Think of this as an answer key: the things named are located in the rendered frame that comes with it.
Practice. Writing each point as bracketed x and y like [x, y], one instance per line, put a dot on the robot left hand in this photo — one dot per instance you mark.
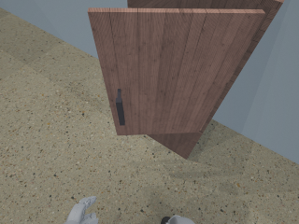
[77, 213]

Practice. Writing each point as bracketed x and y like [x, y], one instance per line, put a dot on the handle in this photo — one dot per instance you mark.
[119, 107]

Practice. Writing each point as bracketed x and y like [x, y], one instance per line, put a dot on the cupboard door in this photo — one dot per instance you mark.
[171, 64]

